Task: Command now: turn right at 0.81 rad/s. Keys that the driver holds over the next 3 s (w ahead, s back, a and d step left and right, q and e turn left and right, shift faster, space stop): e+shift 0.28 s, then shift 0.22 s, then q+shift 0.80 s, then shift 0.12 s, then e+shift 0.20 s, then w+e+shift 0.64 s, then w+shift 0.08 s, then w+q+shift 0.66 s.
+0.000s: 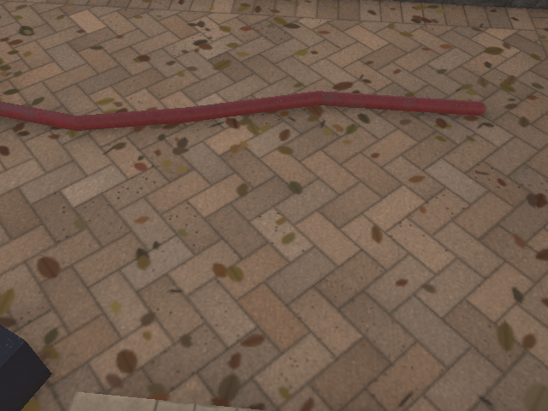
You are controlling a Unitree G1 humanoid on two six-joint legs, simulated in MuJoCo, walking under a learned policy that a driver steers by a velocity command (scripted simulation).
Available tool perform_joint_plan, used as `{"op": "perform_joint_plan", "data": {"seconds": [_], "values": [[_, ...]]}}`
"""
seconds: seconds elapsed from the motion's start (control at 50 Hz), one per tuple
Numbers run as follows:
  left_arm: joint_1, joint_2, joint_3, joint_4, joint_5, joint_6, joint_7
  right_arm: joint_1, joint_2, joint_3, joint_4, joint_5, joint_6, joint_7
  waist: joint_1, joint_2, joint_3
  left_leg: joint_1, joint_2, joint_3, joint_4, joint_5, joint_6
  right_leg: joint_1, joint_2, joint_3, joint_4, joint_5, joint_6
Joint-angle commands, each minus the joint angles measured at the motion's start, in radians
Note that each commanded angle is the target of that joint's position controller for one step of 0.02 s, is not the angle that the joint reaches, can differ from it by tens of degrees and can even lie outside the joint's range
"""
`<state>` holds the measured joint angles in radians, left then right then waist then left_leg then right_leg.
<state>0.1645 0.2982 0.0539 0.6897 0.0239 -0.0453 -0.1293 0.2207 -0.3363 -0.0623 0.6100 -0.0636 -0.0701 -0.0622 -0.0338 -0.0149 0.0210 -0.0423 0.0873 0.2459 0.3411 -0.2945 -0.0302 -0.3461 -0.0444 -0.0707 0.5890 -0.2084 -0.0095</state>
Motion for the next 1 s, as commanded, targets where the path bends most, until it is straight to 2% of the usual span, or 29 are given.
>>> {"op": "perform_joint_plan", "data": {"seconds": [0.02, 0.04, 0.06, 0.08, 0.1, 0.12, 0.14, 0.2, 0.28, 0.4, 0.46, 0.48, 0.5, 0.52, 0.54, 0.56, 0.58, 0.6, 0.62, 0.66, 0.72, 0.8, 0.82, 0.84, 0.86, 0.88, 0.92, 0.94, 1.0], "values": [[-0.005, 0.154, 0.065, -0.064, -0.002, -0.035, 0.017, 0.046, -0.139, -0.043, -0.026, 0.005, -0.001, 0.018, 0.023, 0.089, -0.079, 0.035, 0.213, -0.076, 0.089, 0.415, 0.117, 0.152, 0.074, -0.023, -0.203, 0.312, -0.110], [0.091, 0.249, 0.097, -0.055, 0.009, -0.045, 0.046, 0.099, -0.066, -0.024, -0.052, 0.006, -0.005, 0.018, 0.031, -0.060, -0.228, -0.096, 0.094, 0.034, 0.324, 0.221, -0.006, 0.427, -0.066, 0.148, -0.173, 0.790, -0.277], [0.233, 0.325, 0.109, -0.042, 0.011, -0.043, 0.065, 0.053, 0.022, 0.010, -0.140, -0.008, -0.027, 0.013, 0.072, -0.170, -0.408, -0.401, -0.083, -0.030, 0.498, -0.396, -0.107, 0.766, -0.301, 0.574, -0.197, 0.899, -0.518], [0.316, 0.271, 0.106, 0.007, 0.044, -0.074, 0.079, -0.092, 0.001, 0.012, -0.143, 0.015, -0.038, 0.019, 0.148, -0.038, -0.245, -0.576, -0.087, -0.243, 0.608, -0.484, -0.094, 0.728, -0.310, 0.586, -0.210, 0.741, -0.447], [0.297, 0.232, 0.106, 0.027, 0.047, -0.098, 0.083, -0.169, -0.034, 0.002, -0.136, 0.026, -0.040, 0.012, 0.159, -0.064, -0.101, -0.646, -0.057, -0.294, 0.736, -0.458, -0.074, 0.582, -0.256, 0.484, -0.223, 0.680, -0.366], [0.228, 0.185, 0.092, 0.012, 0.029, -0.097, 0.084, -0.108, -0.107, -0.024, -0.105, 0.013, -0.040, 0.006, 0.114, -0.083, -0.100, -0.626, -0.040, -0.314, 0.800, -0.424, -0.058, 0.492, -0.235, 0.452, -0.251, 0.643, -0.354], [0.143, 0.151, 0.073, -0.008, 0.001, -0.091, 0.081, -0.062, -0.128, -0.033, -0.085, 0.000, -0.037, 0.001, 0.054, -0.087, -0.071, -0.567, -0.029, -0.336, 0.791, -0.364, -0.040, 0.355, -0.214, 0.434, -0.286, 0.595, -0.340], [-0.041, 0.165, 0.058, -0.088, 0.003, -0.066, 0.073, 0.028, -0.088, -0.013, -0.056, -0.007, -0.009, 0.008, -0.060, -0.060, -0.071, -0.362, -0.068, -0.311, 0.633, -0.166, -0.034, 0.090, -0.125, 0.398, -0.358, 0.444, -0.292], [-0.051, 0.197, 0.072, -0.134, 0.028, -0.082, 0.055, 0.082, -0.065, 0.015, -0.004, 0.026, 0.027, 0.031, -0.025, -0.074, -0.062, -0.238, -0.102, -0.302, 0.451, -0.055, -0.050, -0.008, -0.073, 0.447, -0.340, 0.216, -0.267], [0.016, 0.169, 0.063, -0.142, -0.003, -0.059, 0.057, 0.046, -0.081, 0.025, 0.026, 0.048, 0.006, 0.037, 0.057, -0.068, -0.077, -0.269, -0.091, -0.264, 0.209, 0.039, -0.018, 0.117, -0.130, 0.587, -0.204, 0.173, -0.264], [0.052, 0.115, 0.031, -0.103, 0.000, -0.038, 0.056, 0.037, -0.107, 0.020, 0.006, 0.061, -0.015, 0.047, 0.039, -0.035, -0.112, -0.142, -0.024, -0.330, 0.034, 0.325, 0.130, 0.088, -0.056, 0.585, -0.134, 0.122, -0.176], [0.095, 0.067, 0.017, -0.125, 0.008, -0.034, 0.067, 0.032, -0.203, -0.003, -0.018, 0.060, -0.028, 0.042, 0.077, 0.144, -0.176, -0.017, 0.180, -0.559, -0.011, 0.626, 0.360, -0.033, 0.088, 0.416, 0.018, -0.133, -0.050], [0.023, 0.112, 0.025, -0.141, 0.034, -0.035, 0.079, 0.067, -0.233, -0.024, -0.015, 0.035, -0.035, 0.051, 0.007, 0.163, -0.140, 0.038, 0.328, -0.757, -0.089, 0.561, 0.505, -0.223, 0.171, 0.258, 0.215, -0.417, 0.061], [-0.023, 0.153, 0.038, -0.126, 0.044, -0.027, 0.096, 0.090, -0.190, -0.022, 0.002, 0.029, -0.038, 0.049, -0.020, 0.067, -0.126, 0.003, 0.304, -0.716, -0.112, 0.425, 0.454, -0.231, 0.104, 0.237, 0.418, -0.443, 0.088], [-0.008, 0.143, 0.035, -0.099, 0.035, -0.021, 0.116, -0.001, -0.079, 0.020, -0.006, 0.041, -0.045, 0.070, 0.036, 0.042, -0.092, -0.098, 0.211, -0.620, -0.093, 0.349, 0.332, -0.189, 0.057, 0.240, 0.484, -0.383, 0.117], [0.047, 0.109, 0.024, -0.069, 0.027, -0.016, 0.120, -0.125, 0.047, 0.073, -0.037, 0.071, -0.050, 0.102, 0.097, 0.076, -0.090, -0.189, 0.122, -0.531, -0.061, 0.371, 0.232, -0.098, 0.023, 0.254, 0.458, -0.345, 0.163], [0.065, 0.063, 0.009, -0.065, 0.039, -0.010, 0.112, -0.168, 0.067, 0.084, -0.038, 0.097, -0.055, 0.126, 0.130, 0.097, -0.091, -0.242, 0.069, -0.478, -0.019, 0.441, 0.186, -0.029, 0.007, 0.210, 0.406, -0.320, 0.204], [0.071, 0.064, 0.007, -0.070, 0.048, -0.004, 0.107, -0.156, -0.045, 0.041, -0.042, 0.087, -0.055, 0.129, 0.128, 0.080, -0.095, -0.271, 0.045, -0.455, 0.008, 0.527, 0.198, 0.016, 0.016, 0.127, 0.338, -0.310, 0.221], [0.058, 0.075, 0.009, -0.068, 0.029, 0.002, 0.109, -0.095, -0.154, -0.007, -0.029, 0.065, -0.053, 0.129, 0.088, 0.076, -0.083, -0.233, 0.037, -0.460, 0.020, 0.557, 0.238, 0.011, 0.036, 0.071, 0.237, -0.313, 0.220], [-0.020, 0.096, 0.010, -0.081, -0.002, 0.007, 0.137, 0.080, -0.224, -0.054, 0.012, 0.047, -0.040, 0.131, -0.016, 0.101, -0.079, -0.065, 0.079, -0.557, 0.036, 0.512, 0.327, -0.048, 0.076, 0.045, 0.075, -0.254, 0.182], [-0.050, 0.106, 0.012, -0.098, 0.000, -0.007, 0.173, 0.091, -0.142, -0.040, 0.008, 0.053, -0.029, 0.128, -0.021, 0.141, -0.091, 0.008, 0.156, -0.734, 0.026, 0.413, 0.377, -0.059, 0.069, 0.101, -0.014, -0.190, 0.102], [0.068, 0.129, 0.023, -0.080, -0.021, -0.027, 0.168, -0.036, -0.100, -0.026, 0.000, 0.034, -0.005, 0.128, 0.066, 0.106, -0.098, -0.203, 0.078, -0.708, 0.045, 0.377, 0.304, 0.242, 0.057, 0.096, -0.261, 0.082, -0.058], [0.103, 0.187, 0.043, -0.094, -0.023, -0.039, 0.173, -0.015, -0.060, -0.011, -0.004, 0.023, 0.005, 0.126, 0.066, 0.024, -0.137, -0.331, 0.003, -0.620, 0.133, 0.218, 0.208, 0.388, -0.077, 0.187, -0.273, 0.313, -0.206], [0.122, 0.246, 0.067, -0.112, -0.014, -0.053, 0.181, -0.017, 0.002, 0.010, -0.032, 0.009, 0.001, 0.126, 0.074, -0.171, -0.132, -0.572, -0.166, -0.417, 0.302, -0.067, 0.070, 0.533, -0.327, 0.462, -0.353, 0.553, -0.459], [0.093, 0.198, 0.054, -0.108, 0.029, -0.059, 0.184, -0.021, -0.052, -0.007, -0.005, -0.003, -0.001, 0.122, 0.065, -0.080, -0.086, -0.637, -0.114, -0.374, 0.521, -0.267, 0.026, 0.510, -0.425, 0.456, -0.406, 0.590, -0.461], [0.038, 0.135, 0.037, -0.127, 0.025, -0.063, 0.182, 0.020, -0.085, -0.022, 0.033, -0.002, 0.001, 0.107, 0.030, -0.024, -0.068, -0.592, -0.084, -0.351, 0.651, -0.257, 0.019, 0.443, -0.373, 0.350, -0.413, 0.553, -0.382], [-0.089, 0.081, 0.013, -0.166, 0.007, -0.064, 0.176, 0.055, -0.108, -0.038, 0.066, -0.014, 0.008, 0.094, -0.027, -0.075, -0.035, -0.525, -0.081, -0.311, 0.757, -0.148, -0.009, 0.332, -0.253, 0.152, -0.423, 0.539, -0.266], [-0.090, 0.098, 0.018, -0.171, 0.007, -0.062, 0.182, 0.030, -0.075, -0.025, 0.061, -0.018, 0.011, 0.107, -0.019, -0.071, -0.042, -0.500, -0.078, -0.276, 0.788, -0.107, -0.021, 0.312, -0.227, 0.087, -0.413, 0.566, -0.244], [0.010, 0.186, 0.051, -0.155, 0.022, -0.052, 0.199, -0.031, 0.000, 0.010, 0.046, 0.022, 0.027, 0.169, 0.050, -0.054, -0.041, -0.512, -0.045, -0.222, 0.632, -0.026, -0.048, 0.386, -0.193, -0.030, -0.403, 0.595, -0.239]]}}
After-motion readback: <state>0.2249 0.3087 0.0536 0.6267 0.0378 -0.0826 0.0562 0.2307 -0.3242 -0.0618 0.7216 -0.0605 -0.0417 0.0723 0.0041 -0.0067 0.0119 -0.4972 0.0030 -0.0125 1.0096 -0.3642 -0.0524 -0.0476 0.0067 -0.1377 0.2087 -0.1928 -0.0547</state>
